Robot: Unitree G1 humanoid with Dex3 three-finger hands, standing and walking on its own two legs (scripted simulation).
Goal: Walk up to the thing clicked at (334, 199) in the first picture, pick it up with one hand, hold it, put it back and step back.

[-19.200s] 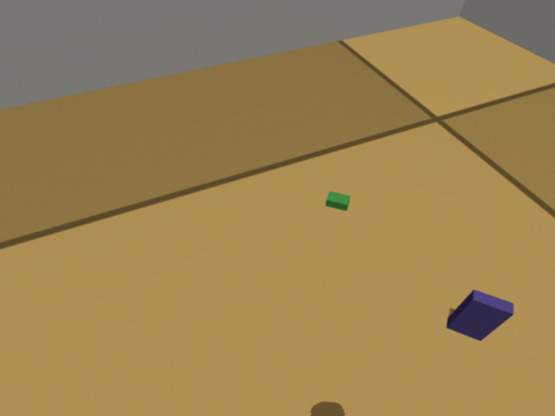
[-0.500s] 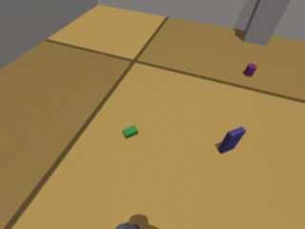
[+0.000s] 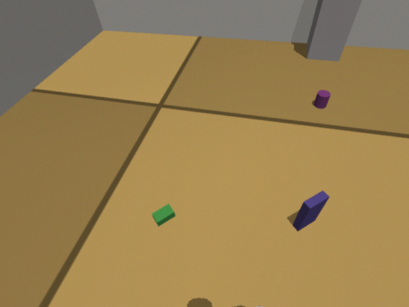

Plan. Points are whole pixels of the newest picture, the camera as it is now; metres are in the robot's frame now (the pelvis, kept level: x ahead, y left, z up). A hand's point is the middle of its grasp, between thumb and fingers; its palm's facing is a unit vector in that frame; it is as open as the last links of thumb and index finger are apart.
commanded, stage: walk up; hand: left
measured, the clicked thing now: (163, 214) +0.70 +0.28 -0.74
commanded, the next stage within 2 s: none
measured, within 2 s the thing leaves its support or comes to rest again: neither
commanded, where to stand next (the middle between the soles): +0.31 +0.02 m, yaw +1 degrees
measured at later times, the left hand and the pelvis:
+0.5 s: hand out of the picture +0.17 +0.31 -0.15, palm faces +0.00 -0.93 -0.36, open 7.4 cm; pelvis +0.14 +0.03 -0.01, yaw +2 degrees
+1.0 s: hand (92, 269) +0.24 +0.29 -0.15, palm faces -0.05 -0.92 -0.38, open 7.4 cm; pelvis +0.18 +0.03 +0.00, yaw -1 degrees
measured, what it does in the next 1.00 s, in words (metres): walks ahead: left foot, then right foot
